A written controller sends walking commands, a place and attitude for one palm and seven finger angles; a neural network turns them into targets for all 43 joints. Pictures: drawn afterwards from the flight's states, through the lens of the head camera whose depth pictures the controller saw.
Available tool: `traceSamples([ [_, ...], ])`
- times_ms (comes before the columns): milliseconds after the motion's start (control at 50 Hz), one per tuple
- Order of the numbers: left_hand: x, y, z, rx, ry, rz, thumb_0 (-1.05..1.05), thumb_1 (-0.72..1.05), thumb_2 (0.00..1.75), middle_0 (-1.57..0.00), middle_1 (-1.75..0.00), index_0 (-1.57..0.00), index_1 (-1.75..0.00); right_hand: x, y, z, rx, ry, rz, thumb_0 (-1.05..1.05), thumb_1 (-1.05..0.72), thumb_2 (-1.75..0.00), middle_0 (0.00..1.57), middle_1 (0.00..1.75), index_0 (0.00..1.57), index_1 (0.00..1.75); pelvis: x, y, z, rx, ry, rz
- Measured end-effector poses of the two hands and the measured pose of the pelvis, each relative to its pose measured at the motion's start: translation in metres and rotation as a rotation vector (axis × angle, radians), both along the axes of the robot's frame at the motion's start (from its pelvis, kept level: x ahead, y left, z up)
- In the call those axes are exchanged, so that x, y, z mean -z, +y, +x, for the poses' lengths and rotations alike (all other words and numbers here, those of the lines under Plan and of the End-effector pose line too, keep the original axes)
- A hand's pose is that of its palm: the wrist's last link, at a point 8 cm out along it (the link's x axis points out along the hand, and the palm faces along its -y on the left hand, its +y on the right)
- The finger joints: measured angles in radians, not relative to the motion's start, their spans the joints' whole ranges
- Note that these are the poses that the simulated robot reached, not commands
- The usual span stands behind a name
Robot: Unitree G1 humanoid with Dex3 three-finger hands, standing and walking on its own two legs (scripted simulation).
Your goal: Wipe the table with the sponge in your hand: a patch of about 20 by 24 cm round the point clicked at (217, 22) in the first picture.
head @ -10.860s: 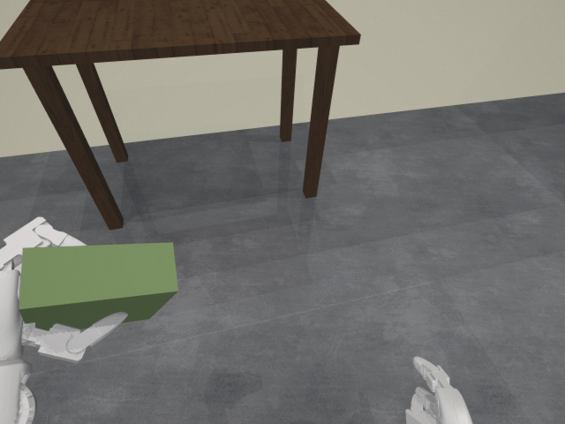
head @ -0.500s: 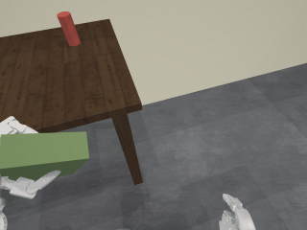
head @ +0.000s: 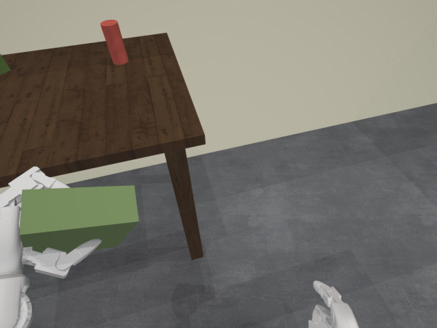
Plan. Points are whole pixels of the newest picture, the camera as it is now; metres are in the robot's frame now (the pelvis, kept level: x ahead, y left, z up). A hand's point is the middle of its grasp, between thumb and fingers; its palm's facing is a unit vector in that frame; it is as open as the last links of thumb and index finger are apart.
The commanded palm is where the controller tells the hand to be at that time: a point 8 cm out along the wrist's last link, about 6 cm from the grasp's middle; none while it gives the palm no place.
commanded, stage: come to a stop and stand still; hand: left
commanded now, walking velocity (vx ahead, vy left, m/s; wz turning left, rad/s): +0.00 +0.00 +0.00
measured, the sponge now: (95, 222) +0.23 +0.20 +0.14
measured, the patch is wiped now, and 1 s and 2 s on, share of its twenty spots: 0.00 0.00 0.00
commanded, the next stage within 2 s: look again from close up in 0.54 s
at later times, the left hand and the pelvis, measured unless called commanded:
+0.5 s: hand (17, 256) +0.17 +0.26 +0.16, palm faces +0.45 -0.79 -0.41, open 9.5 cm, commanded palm +0.12 +0.30 +0.18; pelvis -0.04 +0.02 +0.00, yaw +1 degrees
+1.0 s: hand (39, 240) +0.20 +0.26 +0.15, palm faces +0.32 -0.86 -0.41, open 9.5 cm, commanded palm +0.14 +0.31 +0.18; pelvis -0.02 +0.03 +0.00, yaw +0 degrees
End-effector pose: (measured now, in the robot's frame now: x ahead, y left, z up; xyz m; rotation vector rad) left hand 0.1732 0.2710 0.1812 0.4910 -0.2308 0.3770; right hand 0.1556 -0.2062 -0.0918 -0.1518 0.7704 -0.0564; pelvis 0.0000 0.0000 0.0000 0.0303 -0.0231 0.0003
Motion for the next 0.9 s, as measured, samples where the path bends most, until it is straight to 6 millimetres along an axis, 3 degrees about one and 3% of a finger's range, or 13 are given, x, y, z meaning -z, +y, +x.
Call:
traceSamples([
  [140,-0.004,-0.007,-0.012,0.039,0.007,0.011,-0.01,-0.44,1.0,-0.8,-1.35,-0.81,-1.33,-0.003,-0.011,-0.028,0.009,0.071,-0.047,0.01,-0.9,-0.9,0.2,0.3,0.2,0.3,-0.006,-0.003,-0.014,-0.015,0.013,0.02],
  [260,-0.009,0.009,-0.032,0.028,-0.017,0.044,-0.01,-0.44,1.0,-0.8,-1.35,-0.81,-1.33,-0.007,-0.02,-0.04,0.028,0.069,-0.107,0.01,-0.9,-0.9,0.2,0.3,0.2,0.3,-0.003,0.008,-0.027,-0.023,0.017,-0.005],
  [420,-0.004,0.03,-0.051,-0.036,-0.022,0.028,-0.01,-0.44,1.0,-0.8,-1.35,-0.81,-1.33,-0.013,-0.008,-0.045,0.033,0.01,-0.09,0.01,-0.91,-0.9,0.2,0.3,0.2,0.3,-0.003,0.016,-0.034,-0.022,-0.01,-0.012],
  [640,0.001,0.021,-0.043,0.001,-0.028,-0.002,-0.01,-0.44,1.0,-0.8,-1.35,-0.81,-1.33,-0.007,0.008,-0.041,-0.011,0.002,-0.052,0.01,-0.9,-0.9,0.2,0.3,0.2,0.3,-0.001,0.017,-0.04,-0.031,0.0,-0.01],
  [720,-0.041,0.05,-0.022,0.0,-0.185,0.17,-0.01,-0.44,1.0,-0.8,-1.35,-0.81,-1.33,-0.004,0.016,-0.045,-0.071,-0.004,-0.053,0.01,-0.91,-0.9,0.2,0.3,0.2,0.3,0.003,0.014,-0.049,-0.054,0.002,-0.009],
  [780,-0.058,0.073,-0.015,-0.075,-0.264,0.156,-0.01,-0.44,1.0,-0.8,-1.35,-0.81,-1.33,-0.004,0.017,-0.047,-0.076,-0.031,-0.018,0.01,-0.9,-0.9,0.2,0.3,0.2,0.3,0.005,0.015,-0.046,-0.03,-0.003,-0.005],
  [840,-0.046,0.062,-0.016,-0.049,-0.219,0.089,-0.01,-0.44,1.0,-0.8,-1.35,-0.81,-1.33,-0.007,0.014,-0.05,-0.035,-0.063,0.01,0.01,-0.9,-0.9,0.2,0.3,0.2,0.3,0.002,0.023,-0.038,-0.007,-0.008,-0.012],
  [900,-0.018,0.037,-0.019,0.044,-0.106,0.022,-0.01,-0.44,1.0,-0.8,-1.35,-0.81,-1.33,-0.007,0.011,-0.053,-0.001,-0.06,0.004,0.01,-0.9,-0.9,0.2,0.3,0.2,0.3,-0.002,0.031,-0.03,0.01,-0.006,-0.017],
])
